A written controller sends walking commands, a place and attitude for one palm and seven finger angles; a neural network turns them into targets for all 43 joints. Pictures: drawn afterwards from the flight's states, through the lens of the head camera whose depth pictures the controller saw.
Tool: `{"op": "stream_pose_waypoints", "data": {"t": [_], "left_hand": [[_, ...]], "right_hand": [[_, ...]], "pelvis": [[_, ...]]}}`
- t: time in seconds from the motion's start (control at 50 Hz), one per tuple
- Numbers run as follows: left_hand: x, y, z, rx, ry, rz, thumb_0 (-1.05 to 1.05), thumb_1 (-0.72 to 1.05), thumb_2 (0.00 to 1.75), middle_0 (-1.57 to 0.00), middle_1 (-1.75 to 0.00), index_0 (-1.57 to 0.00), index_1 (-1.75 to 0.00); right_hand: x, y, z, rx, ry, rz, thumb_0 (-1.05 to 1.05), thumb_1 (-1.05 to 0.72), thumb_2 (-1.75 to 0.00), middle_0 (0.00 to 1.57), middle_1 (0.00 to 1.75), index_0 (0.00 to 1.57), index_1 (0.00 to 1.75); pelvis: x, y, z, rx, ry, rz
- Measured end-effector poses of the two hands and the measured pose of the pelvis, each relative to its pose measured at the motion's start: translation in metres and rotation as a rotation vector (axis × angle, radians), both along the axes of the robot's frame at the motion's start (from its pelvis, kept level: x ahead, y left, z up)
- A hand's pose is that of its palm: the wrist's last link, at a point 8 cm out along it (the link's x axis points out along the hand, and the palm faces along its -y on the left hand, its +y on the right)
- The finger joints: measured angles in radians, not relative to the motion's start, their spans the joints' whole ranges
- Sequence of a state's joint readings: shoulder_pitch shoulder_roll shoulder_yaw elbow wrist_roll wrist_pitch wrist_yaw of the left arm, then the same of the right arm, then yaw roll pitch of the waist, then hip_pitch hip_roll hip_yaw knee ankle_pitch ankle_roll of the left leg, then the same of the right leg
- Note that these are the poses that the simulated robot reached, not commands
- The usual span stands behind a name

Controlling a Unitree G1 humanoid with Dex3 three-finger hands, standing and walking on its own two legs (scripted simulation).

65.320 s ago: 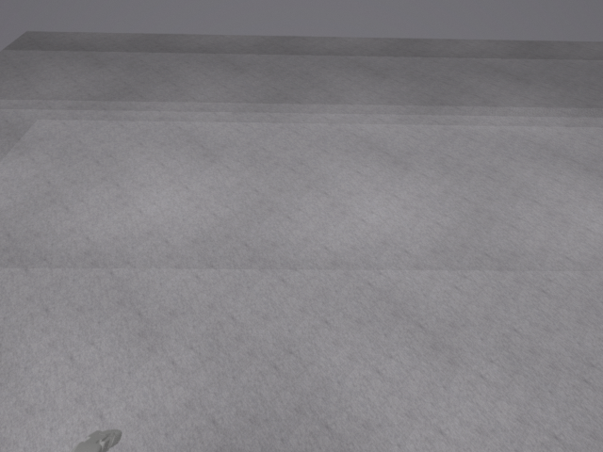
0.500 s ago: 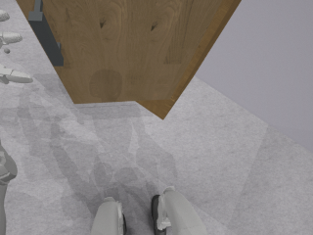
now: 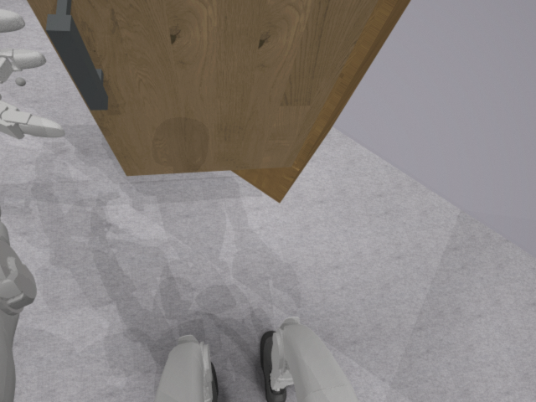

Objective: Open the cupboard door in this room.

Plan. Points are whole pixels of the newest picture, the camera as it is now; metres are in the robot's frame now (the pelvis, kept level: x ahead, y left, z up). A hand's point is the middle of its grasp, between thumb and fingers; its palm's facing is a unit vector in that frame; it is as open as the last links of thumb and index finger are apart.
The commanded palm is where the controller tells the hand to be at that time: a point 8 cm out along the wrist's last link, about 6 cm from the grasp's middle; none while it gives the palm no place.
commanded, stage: slide the fingers in behind the handle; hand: left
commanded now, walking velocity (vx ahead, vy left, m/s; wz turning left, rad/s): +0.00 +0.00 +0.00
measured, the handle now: (83, 56) +0.57 +0.20 +0.06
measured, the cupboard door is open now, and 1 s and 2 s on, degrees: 41 41 40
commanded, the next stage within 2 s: close the thumb around the handle in 1.52 s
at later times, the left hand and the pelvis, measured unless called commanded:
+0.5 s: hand (67, 84) +0.52 +0.21 +0.06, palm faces +0.02 -1.00 -0.02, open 14.0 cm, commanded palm +0.50 +0.25 +0.06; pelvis +0.00 -0.01 +0.00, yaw +1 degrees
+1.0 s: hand (88, 83) +0.53 +0.19 +0.06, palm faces +0.04 -1.00 -0.01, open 13.9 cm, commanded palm +0.51 +0.22 +0.06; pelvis +0.00 -0.02 +0.00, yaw +1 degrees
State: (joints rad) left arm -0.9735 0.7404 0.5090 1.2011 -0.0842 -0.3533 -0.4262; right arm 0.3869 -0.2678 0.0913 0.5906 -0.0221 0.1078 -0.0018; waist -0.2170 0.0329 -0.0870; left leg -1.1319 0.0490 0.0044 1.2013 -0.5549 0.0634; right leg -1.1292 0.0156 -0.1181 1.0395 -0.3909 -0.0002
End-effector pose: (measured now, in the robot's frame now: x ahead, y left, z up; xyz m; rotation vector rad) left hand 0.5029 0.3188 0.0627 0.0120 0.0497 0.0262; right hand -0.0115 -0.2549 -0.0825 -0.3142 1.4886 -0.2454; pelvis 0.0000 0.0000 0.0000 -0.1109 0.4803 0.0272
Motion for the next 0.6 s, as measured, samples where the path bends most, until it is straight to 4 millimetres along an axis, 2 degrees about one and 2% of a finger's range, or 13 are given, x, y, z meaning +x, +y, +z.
{"op": "stream_pose_waypoints", "data": {"t": [0.2,0.48,0.6], "left_hand": [[-0.002,-0.024,0.002,-0.02,-0.013,-0.003,-0.01,-0.5,0.3,-0.3,-1.2,-0.3,-1.2],[-0.004,-0.051,0.003,0.003,-0.016,-0.005,-0.01,-0.5,0.3,-0.3,-1.2,-0.3,-1.2],[-0.003,-0.056,0.001,0.01,-0.016,0.008,-0.01,-0.5,0.3,-0.3,-1.2,-0.3,-1.2]], "right_hand": [[-0.005,-0.005,0.003,0.002,0.004,-0.007,0.0,-0.91,-0.9,0.2,0.3,0.2,0.3],[0.01,-0.015,-0.001,0.012,-0.051,0.006,0.0,-0.91,-0.9,0.2,0.3,0.2,0.3],[0.015,-0.018,-0.004,0.017,-0.076,0.01,0.0,-0.91,-0.9,0.2,0.3,0.2,0.3]], "pelvis": [[0.001,-0.002,0.003,0.009,-0.013,0.002],[0.001,-0.01,0.005,0.024,-0.028,-0.003],[0.0,-0.014,0.003,0.03,-0.028,-0.006]]}}
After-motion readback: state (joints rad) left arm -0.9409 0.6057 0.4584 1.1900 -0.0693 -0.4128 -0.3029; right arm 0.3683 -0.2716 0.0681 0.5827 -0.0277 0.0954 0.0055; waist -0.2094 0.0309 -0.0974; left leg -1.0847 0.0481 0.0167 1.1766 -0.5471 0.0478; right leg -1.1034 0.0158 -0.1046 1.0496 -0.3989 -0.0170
